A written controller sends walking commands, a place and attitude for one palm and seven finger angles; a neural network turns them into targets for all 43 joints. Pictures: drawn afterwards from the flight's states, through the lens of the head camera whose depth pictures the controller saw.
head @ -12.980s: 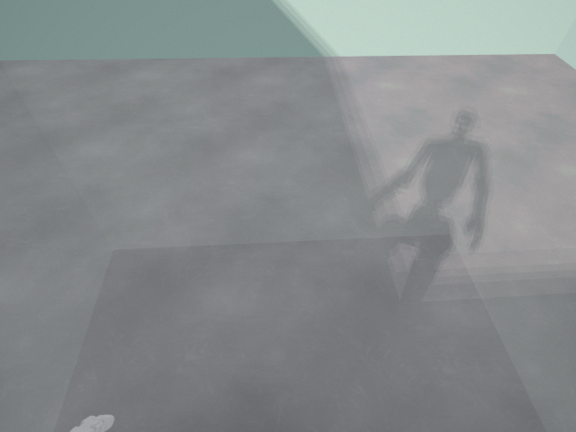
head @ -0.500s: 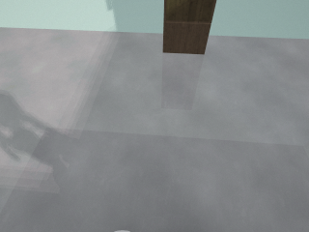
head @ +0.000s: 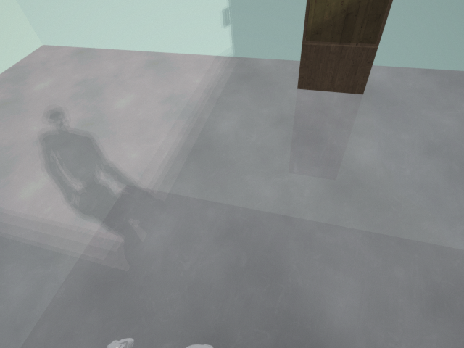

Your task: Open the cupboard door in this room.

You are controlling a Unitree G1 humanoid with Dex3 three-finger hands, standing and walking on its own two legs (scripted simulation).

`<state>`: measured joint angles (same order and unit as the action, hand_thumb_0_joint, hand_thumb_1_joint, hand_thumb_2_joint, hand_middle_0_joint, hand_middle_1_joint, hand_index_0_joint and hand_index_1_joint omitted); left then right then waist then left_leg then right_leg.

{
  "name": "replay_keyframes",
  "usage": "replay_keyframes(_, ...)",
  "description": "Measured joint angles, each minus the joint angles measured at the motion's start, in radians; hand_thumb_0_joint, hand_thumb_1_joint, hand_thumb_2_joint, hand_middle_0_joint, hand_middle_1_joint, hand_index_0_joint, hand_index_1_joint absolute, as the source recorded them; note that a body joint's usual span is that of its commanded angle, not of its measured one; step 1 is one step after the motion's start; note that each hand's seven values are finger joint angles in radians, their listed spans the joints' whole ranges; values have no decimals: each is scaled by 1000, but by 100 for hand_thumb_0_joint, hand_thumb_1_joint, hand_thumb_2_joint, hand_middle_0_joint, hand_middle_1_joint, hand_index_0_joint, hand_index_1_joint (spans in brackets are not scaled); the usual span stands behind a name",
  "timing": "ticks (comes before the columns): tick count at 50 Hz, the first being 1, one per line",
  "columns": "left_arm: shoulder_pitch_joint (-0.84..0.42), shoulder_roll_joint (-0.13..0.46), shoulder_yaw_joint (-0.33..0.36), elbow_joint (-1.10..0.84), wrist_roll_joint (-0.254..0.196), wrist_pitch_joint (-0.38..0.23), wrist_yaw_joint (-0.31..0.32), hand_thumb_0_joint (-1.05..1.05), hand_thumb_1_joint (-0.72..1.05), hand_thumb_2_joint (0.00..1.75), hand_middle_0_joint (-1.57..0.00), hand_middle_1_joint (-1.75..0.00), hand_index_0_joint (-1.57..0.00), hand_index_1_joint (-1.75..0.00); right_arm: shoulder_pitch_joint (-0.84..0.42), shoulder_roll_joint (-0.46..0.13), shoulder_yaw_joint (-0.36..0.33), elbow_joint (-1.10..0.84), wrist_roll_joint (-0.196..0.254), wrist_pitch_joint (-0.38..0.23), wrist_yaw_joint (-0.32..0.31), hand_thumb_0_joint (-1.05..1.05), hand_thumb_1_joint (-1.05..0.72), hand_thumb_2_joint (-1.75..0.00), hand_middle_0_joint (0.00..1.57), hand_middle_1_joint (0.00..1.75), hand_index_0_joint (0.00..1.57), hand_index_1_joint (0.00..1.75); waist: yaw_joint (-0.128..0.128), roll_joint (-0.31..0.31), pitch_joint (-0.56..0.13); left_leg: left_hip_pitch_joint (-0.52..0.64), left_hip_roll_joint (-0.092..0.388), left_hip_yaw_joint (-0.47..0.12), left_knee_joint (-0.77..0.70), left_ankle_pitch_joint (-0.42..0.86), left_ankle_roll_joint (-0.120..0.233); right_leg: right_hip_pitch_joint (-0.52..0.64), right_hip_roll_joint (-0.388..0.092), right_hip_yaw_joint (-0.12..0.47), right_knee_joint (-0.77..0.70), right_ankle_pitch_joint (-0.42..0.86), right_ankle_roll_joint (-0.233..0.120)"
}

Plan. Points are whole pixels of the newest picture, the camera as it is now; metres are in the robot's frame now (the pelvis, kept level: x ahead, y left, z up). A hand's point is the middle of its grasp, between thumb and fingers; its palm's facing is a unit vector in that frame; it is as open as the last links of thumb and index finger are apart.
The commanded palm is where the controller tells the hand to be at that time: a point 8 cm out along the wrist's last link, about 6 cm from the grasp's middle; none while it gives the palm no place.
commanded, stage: turn or walk to find it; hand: left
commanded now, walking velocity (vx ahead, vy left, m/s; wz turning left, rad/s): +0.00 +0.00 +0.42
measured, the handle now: out of the picture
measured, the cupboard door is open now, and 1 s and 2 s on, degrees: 0 0 0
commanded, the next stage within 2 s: none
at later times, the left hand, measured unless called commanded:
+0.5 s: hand out of the picture -0.05 +0.24 -0.18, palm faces +0.26 -0.93 -0.27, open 7.4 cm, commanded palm none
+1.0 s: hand out of the picture -0.05 +0.19 -0.14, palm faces +0.43 -0.86 -0.28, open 7.4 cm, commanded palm none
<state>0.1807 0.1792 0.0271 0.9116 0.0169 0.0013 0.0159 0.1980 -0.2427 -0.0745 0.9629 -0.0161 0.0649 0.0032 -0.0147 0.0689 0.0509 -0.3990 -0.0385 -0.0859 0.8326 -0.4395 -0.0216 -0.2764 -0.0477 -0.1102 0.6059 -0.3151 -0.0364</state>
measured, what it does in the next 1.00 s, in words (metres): steps on the spot, turning left: left foot, then right foot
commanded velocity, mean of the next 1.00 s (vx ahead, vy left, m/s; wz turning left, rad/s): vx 0.00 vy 0.00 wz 0.42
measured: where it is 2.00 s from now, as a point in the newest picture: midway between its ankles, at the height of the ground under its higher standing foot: outside the picture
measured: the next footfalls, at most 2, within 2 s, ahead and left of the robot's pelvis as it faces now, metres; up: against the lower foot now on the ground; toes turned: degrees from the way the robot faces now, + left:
left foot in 0.42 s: -0.02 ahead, +0.15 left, +0.00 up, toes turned +16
right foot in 0.80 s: +0.05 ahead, -0.09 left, +0.00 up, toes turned +15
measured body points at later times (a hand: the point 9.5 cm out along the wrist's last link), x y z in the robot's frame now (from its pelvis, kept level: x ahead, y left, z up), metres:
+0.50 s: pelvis -0.03 +0.03 +0.00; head +0.00 +0.04 +0.45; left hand -0.07 +0.29 -0.16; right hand +0.11 -0.20 -0.14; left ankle -0.06 +0.14 -0.73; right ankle -0.01 -0.09 -0.70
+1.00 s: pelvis -0.03 -0.02 +0.01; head +0.01 -0.04 +0.46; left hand -0.07 +0.23 -0.12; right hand +0.12 -0.23 -0.16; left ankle -0.12 +0.11 -0.64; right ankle +0.01 -0.10 -0.73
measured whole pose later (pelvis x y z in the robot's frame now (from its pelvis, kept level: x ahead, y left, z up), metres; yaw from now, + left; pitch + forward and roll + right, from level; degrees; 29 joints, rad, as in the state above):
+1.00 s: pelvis -0.03 -0.02 +0.01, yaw +25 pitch +0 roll +2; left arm 0.21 0.15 0.02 0.93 0.02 0.01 0.02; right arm 0.21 -0.26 -0.09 0.98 -0.02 0.08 0.02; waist -0.02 0.05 0.06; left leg -0.48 0.00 -0.03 1.13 -0.38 -0.05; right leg -0.23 -0.08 -0.16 0.52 -0.28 -0.03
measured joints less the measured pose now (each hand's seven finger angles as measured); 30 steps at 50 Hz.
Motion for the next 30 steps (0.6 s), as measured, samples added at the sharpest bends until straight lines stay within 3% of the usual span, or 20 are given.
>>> replay_keyframes(4, 22, -25, -5, 4, 0, 3, 5, 0, 90, 90, -20, -30, -21, -30, 16, -18, -12, 18, -4, 11, 10, 0, -91, -90, 20, 30, 20, 30, -3, -3, 5, -83, 17, 37, 281, 48, -13, 42, -18, -33, -65, 27, -9)
replay_keyframes(8, 38, -33, -6, 20, 2, 2, 8, 0, 90, 90, -21, -30, -21, -30, 33, -20, -13, 32, -5, 16, 13, 0, -91, -90, 20, 30, 20, 30, -6, -20, 7, -76, 51, 54, 302, 75, -35, 62, -34, -67, -104, 46, -11)
replay_keyframes(17, 59, 9, 8, 52, 11, 5, 5, 0, 91, 90, -21, -30, -21, -30, 1, -1, 9, 48, 6, 14, 7, 0, -91, -90, 20, 30, 20, 30, 30, -64, 27, 60, 80, 120, -9, -14, -35, 40, -80, -134, -80, 43, 5)
replay_keyframes(19, 64, 25, 15, 63, 11, 10, 5, 0, 91, 90, -21, -30, -21, -30, -16, 7, 15, 37, 8, 4, 6, 0, -91, -90, 20, 30, 20, 30, 34, -75, 28, 101, 76, 143, -108, 11, -28, 26, -93, -149, -53, 34, 17)
replay_keyframes(21, 77, 39, 22, 69, 4, 19, 5, 0, 90, 90, -21, -30, -21, -30, -25, 7, 21, 18, 8, -14, 8, 0, -91, -90, 20, 30, 20, 30, 34, -76, 19, 162, 78, 156, -264, 116, -11, -1, -103, -165, 2, 10, 33)
replay_keyframes(23, 76, 63, 30, 78, -1, 39, 4, 0, 90, 90, -21, -30, -21, -30, -41, 24, 23, 7, 3, -29, 7, 0, -91, -90, 20, 30, 20, 30, 36, -106, 23, 150, 58, 157, -255, 132, 14, -56, -111, -113, 123, -100, 64)
replay_keyframes(25, 68, 76, 35, 90, 0, 62, 6, 0, 91, 90, -20, -30, -20, -30, -44, 36, 30, -1, 0, -38, 3, 0, -91, -90, 20, 30, 20, 30, 36, -114, 19, 149, 50, 149, -254, 123, 29, -114, -85, -40, 271, -177, 82)
replay_keyframes(27, 57, 79, 38, 94, -1, 68, 1, 0, 91, 90, -20, -30, -20, -30, -42, 43, 35, -3, -2, -40, -5, 0, -91, -90, 20, 30, 20, 30, 34, -108, 12, 160, 45, 133, -289, 142, 35, -156, -63, 5, 378, -158, 93)
replay_keyframes(30, 42, 76, 36, 81, -2, 60, -4, 0, 91, 90, -20, -30, -20, -30, -38, 48, 40, 0, -2, -40, -8, 0, -91, -90, 20, 30, 20, 30, 33, -96, 3, 173, 35, 110, -343, 180, 37, -178, -47, 40, 421, -122, 107)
